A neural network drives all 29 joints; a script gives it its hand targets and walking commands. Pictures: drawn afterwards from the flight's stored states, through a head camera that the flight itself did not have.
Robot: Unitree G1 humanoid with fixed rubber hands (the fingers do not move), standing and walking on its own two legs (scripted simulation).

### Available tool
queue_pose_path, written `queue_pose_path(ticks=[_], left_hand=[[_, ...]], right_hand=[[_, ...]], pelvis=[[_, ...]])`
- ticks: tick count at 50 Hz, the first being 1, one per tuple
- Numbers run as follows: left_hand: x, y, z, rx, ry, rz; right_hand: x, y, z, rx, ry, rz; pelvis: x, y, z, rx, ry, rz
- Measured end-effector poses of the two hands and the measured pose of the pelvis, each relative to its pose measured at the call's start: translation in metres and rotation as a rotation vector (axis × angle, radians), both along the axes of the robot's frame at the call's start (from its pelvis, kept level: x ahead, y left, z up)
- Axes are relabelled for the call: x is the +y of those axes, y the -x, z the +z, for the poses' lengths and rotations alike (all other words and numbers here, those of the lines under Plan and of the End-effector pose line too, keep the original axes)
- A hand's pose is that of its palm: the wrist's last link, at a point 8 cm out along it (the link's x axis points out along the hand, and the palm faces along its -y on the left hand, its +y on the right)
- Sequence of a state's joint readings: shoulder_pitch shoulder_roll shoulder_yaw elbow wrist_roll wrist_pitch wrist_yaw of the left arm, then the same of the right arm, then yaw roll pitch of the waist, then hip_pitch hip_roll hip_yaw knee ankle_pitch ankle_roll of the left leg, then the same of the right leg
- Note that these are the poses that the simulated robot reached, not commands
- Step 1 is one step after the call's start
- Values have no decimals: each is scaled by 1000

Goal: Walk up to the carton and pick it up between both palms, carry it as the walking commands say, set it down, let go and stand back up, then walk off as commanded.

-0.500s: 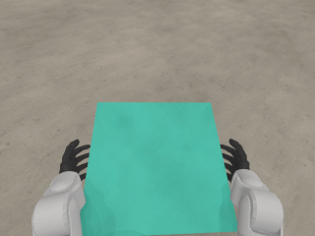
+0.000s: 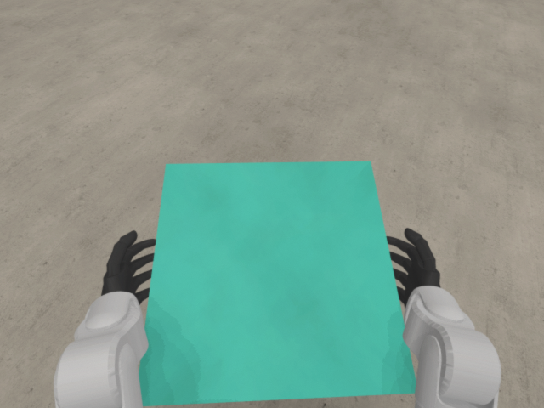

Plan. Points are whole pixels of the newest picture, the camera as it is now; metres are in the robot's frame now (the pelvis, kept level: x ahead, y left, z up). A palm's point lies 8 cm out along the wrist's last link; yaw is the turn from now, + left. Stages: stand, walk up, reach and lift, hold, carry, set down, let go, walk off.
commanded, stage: carry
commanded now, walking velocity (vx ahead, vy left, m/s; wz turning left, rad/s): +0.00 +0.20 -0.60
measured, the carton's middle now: (271, 282) +0.29 +0.00 +0.02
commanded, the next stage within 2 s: none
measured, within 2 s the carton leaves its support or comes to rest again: neither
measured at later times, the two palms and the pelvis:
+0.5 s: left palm (108, 290) +0.25 +0.20 +0.08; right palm (406, 396) +0.13 -0.14 +0.08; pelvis -0.03 +0.11 +0.00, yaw -18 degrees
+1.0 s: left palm (83, 259) +0.29 +0.24 +0.10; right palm out of the picture +0.07 -0.05 +0.09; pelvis -0.01 +0.23 -0.01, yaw -36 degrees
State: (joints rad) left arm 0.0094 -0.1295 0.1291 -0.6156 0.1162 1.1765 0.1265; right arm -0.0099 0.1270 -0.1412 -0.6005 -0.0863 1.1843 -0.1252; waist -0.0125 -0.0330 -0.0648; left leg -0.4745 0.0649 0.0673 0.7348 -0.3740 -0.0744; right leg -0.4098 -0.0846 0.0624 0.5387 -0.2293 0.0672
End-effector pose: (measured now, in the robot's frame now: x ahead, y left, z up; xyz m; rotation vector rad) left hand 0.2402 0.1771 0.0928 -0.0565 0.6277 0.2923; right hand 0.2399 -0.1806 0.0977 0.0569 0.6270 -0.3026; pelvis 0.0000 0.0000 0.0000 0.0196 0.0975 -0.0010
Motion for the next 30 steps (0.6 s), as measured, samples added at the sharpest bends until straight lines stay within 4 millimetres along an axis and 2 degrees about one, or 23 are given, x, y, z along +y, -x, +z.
queue_pose_path(ticks=[3,7,11,15,19,21,25,30], left_hand=[[22,-1,-8,-17,20,-16],[39,5,-13,42,47,-41],[40,0,-5,32,42,-101],[33,-12,6,-17,20,-170],[20,-19,4,-34,-11,-246],[18,-17,-1,3,-21,-283],[22,-13,-8,60,-20,-337],[40,-20,-3,26,-6,-385]], right_hand=[[23,7,-1,-15,26,-13],[39,24,-4,44,35,-43],[43,41,2,34,31,-103],[40,55,5,-14,20,-171],[32,73,-8,-32,-8,-245],[33,86,-14,5,-26,-285],[43,109,-16,59,-36,-343],[67,115,-5,25,-11,-387]], pelvis=[[24,4,-9,4,11,-33],[46,9,-1,-4,46,-93],[62,12,3,-9,56,-145],[75,14,-1,-1,45,-195],[84,18,-12,2,37,-250],[91,21,-10,-6,46,-274],[109,26,-2,-23,28,-320],[142,25,0,-12,11,-373]])
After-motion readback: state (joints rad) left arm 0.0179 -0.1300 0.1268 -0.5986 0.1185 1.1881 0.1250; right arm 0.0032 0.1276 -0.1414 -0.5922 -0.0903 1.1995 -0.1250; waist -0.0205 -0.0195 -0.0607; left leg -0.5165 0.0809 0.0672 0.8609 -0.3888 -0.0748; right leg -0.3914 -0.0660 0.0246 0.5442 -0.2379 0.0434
